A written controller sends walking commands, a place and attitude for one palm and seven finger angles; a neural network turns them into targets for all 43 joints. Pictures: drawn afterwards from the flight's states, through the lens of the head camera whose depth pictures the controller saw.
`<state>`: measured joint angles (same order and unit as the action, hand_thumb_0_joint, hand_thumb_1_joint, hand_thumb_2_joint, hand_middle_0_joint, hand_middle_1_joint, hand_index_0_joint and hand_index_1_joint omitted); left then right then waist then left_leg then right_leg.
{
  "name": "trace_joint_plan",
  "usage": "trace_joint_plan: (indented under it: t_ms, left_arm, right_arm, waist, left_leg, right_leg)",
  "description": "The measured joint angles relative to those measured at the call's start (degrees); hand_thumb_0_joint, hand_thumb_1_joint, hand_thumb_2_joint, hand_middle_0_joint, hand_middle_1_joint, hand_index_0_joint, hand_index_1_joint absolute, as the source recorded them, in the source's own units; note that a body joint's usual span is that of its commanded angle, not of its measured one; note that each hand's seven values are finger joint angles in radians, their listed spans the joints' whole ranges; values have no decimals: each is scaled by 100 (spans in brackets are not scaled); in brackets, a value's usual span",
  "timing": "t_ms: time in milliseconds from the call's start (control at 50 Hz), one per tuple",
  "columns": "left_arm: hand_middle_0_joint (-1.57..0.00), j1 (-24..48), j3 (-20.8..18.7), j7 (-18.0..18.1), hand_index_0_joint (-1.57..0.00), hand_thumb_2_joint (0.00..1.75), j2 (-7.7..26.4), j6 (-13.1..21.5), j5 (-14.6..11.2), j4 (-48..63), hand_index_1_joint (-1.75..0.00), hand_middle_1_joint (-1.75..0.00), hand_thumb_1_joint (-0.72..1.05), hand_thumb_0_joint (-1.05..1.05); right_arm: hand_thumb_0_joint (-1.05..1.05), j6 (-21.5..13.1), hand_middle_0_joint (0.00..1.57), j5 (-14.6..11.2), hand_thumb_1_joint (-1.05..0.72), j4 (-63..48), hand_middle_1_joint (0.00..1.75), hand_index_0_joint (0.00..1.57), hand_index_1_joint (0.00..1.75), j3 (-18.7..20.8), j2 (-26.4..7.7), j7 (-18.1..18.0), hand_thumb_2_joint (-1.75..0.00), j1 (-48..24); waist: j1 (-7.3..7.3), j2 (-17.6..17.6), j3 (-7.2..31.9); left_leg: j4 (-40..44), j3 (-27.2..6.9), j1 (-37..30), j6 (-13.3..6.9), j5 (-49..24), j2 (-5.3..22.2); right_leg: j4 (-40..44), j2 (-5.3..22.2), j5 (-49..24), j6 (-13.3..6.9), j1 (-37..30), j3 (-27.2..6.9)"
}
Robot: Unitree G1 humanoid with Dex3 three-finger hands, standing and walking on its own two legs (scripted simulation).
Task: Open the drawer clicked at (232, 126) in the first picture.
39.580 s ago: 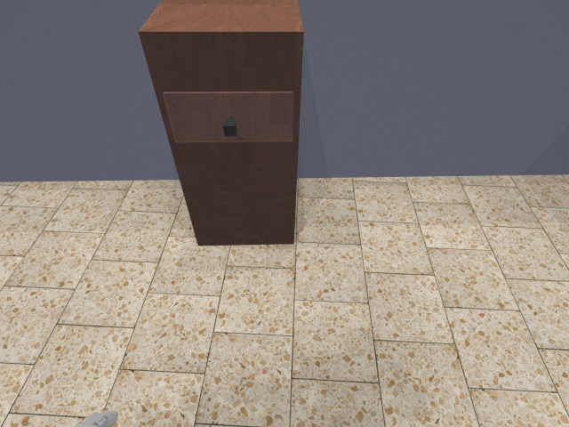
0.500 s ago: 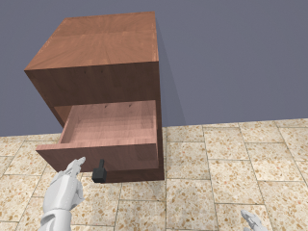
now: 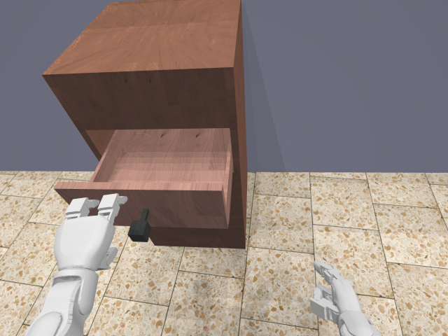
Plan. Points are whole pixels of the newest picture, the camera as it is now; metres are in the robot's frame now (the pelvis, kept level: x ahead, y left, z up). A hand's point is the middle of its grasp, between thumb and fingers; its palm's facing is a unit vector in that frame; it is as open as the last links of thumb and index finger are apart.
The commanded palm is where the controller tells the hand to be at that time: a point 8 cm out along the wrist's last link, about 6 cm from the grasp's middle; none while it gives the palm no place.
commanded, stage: raise the hand with hooked fingers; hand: left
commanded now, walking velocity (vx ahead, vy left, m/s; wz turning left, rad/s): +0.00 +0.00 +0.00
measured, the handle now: (142, 224) +0.36 +0.25 -0.08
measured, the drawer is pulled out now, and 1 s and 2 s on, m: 0.19 0.19 0.19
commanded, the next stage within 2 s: move the hooked fingers above the handle in 1.16 s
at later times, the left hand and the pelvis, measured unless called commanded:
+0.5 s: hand (103, 202) +0.32 +0.27 +0.07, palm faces +0.05 -0.09 -0.99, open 13.2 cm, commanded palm +0.29 +0.26 +0.13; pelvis +0.02 +0.05 +0.03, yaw -5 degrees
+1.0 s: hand (92, 179) +0.35 +0.29 +0.10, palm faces -0.07 -0.08 -0.99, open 13.8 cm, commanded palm +0.33 +0.30 +0.16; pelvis +0.04 +0.08 +0.04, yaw -4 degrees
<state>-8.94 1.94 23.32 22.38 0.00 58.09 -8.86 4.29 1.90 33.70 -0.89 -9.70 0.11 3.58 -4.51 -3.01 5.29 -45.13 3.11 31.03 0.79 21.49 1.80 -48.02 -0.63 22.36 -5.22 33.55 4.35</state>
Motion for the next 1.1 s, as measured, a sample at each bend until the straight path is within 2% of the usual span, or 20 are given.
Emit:
trace_joint_plan:
  t_ms: [60, 140, 200, 240, 280, 340, 380, 440, 480, 520, 600, 700, 840, 900, 980, 1040, 1100]
  left_arm:
    - [-26, -66, -6, -546, -27, 59, 20, -227, -263, 3, -77, -77, 16, 0]
    - [-27, -511, -49, -971, -28, 55, 64, -1, -377, 286, -83, -83, 7, 0]
    - [-28, -709, -56, -871, -29, 52, 64, 382, -288, 537, -88, -88, 0, 0]
    - [-28, -727, -90, -628, -29, 50, 60, 583, -167, 654, -91, -91, -4, 0]
    - [-29, -631, -144, -344, -30, 48, 62, 633, -55, 687, -94, -94, -9, 0]
    - [-29, -325, -210, -69, -30, 45, 37, 386, -24, 545, -99, -98, -16, 0]
    - [-30, -72, -198, -77, -30, 43, 7, 74, -107, 366, -101, -101, -21, 0]
    - [-30, 263, -50, -355, -31, 40, -21, -383, -269, 156, -106, -106, -28, 0]
    - [-30, 431, 103, -634, -31, 38, -30, -558, -338, 110, -109, -109, -32, 0]
    - [-30, 555, 262, -899, -31, 36, -23, -604, -341, 145, -112, -112, -36, 0]
    - [-31, 777, 434, -1226, -32, 33, 51, -445, -237, 270, -116, -116, -43, 0]
    - [-31, 1178, 387, -1364, -32, 31, 223, -379, -177, 236, -119, -119, -47, 0]
    - [-31, 1743, 285, -1791, -32, 31, 426, -575, -345, -72, -120, -120, -49, 0]
    - [-31, 1636, 266, -2013, -32, 30, 429, -479, -418, 10, -120, -120, -49, 0]
    - [-31, 1338, 294, -2128, -32, 30, 417, -141, -430, 262, -120, -120, -49, 0]
    - [-31, 1209, 280, -2000, -32, 30, 443, 127, -391, 429, -120, -120, -49, 0]
    - [-32, 1198, 178, -1751, -32, 30, 499, 246, -374, 505, -120, -120, -49, 0]
  right_arm:
    - [1, 53, 20, -80, -90, -1, 30, 20, 30, -108, -45, -43, -90, 272]
    - [1, 12, 20, -58, -90, 5, 30, 20, 30, -2, -283, -84, -90, 564]
    - [1, -53, 20, 17, -90, 63, 30, 20, 30, 218, -501, -118, -90, 709]
    - [1, -71, 20, 61, -90, 127, 30, 20, 30, 368, -619, -128, -90, 750]
    - [1, -65, 20, 67, -90, 185, 29, 20, 30, 495, -698, -120, -90, 745]
    - [1, -30, 19, -1, -91, 248, 29, 20, 30, 602, -749, -79, -90, 650]
    - [1, -6, 19, -77, -91, 268, 29, 20, 30, 607, -732, -64, -90, 551]
    - [1, 12, 19, -179, -91, 229, 29, 20, 30, 525, -648, -74, -90, 413]
    - [1, 4, 19, -217, -91, 165, 29, 20, 30, 442, -564, -90, -90, 347]
    - [1, -2, 19, -222, -91, 89, 29, 20, 30, 347, -471, -102, -90, 303]
    - [1, 16, 20, -207, -91, -30, 29, 20, 30, 167, -300, -97, -90, 245]
    - [1, 101, 20, -241, -90, -61, 29, 20, 30, 37, -176, -72, -90, 214]
    - [1, 224, 20, -292, -90, 4, 30, 20, 30, -11, -202, -40, -90, 336]
    - [1, 261, 20, -271, -90, 4, 30, 20, 30, 19, -260, 15, -90, 456]
    - [1, 291, 20, -222, -90, 20, 30, 20, 30, 89, -349, 54, -90, 605]
    - [1, 306, 20, -199, -90, 64, 30, 20, 30, 149, -395, 42, -90, 670]
    - [1, 308, 20, -199, -90, 128, 29, 20, 30, 202, -413, 24, -90, 692]
  waist:
    - [117, -5, -57]
    - [186, 4, -154]
    - [214, 10, -220]
    - [212, 14, -227]
    - [201, 11, -212]
    - [192, -32, -163]
    - [191, -70, -137]
    - [190, -126, -128]
    - [180, -148, -142]
    - [160, -151, -160]
    - [93, -119, -228]
    - [9, -102, -320]
    - [-12, -138, -403]
    - [22, -162, -409]
    - [55, -159, -456]
    - [47, -132, -513]
    - [27, -108, -531]
  left_leg:
    - [513, -33, -417, -43, -158, -91]
    - [894, -173, -774, -75, -230, -180]
    - [951, -193, -838, -82, -248, -186]
    - [930, -201, -815, -60, -232, -195]
    - [896, -210, -779, -42, -218, -213]
    - [871, -208, -765, -63, -207, -249]
    - [916, -193, -827, -99, -224, -279]
    - [1078, -167, -1019, -163, -285, -326]
    - [1216, -156, -1178, -208, -338, -358]
    - [1352, -151, -1335, -247, -390, -389]
    - [1577, -160, -1604, -305, -475, -439]
    - [1783, -208, -1797, -356, -568, -488]
    - [2037, -287, -1893, -420, -704, -555]
    - [2121, -284, -1915, -444, -729, -568]
    - [2171, -272, -1928, -461, -729, -576]
    - [2163, -276, -1899, -455, -721, -575]
    - [2132, -288, -1835, -436, -710, -562]
  right_leg:
    - [405, -80, -192, 44, -299, -219]
    - [750, -211, -363, 75, -564, -489]
    - [856, -234, -403, 104, -645, -534]
    - [868, -223, -403, 130, -642, -531]
    - [865, -202, -398, 161, -625, -526]
    - [881, -164, -403, 217, -636, -533]
    - [935, -135, -423, 261, -703, -552]
    - [1100, -89, -485, 329, -897, -587]
    - [1238, -57, -536, 371, -1059, -605]
    - [1377, -26, -586, 408, -1222, -615]
    - [1631, 26, -673, 465, -1513, -617]
    - [1917, 80, -784, 516, -1766, -577]
    - [2271, 152, -934, 569, -1939, -505]
    - [2380, 166, -974, 589, -1972, -511]
    - [2436, 172, -982, 599, -1983, -525]
    - [2416, 171, -965, 587, -1950, -521]
    - [2381, 159, -950, 576, -1887, -507]
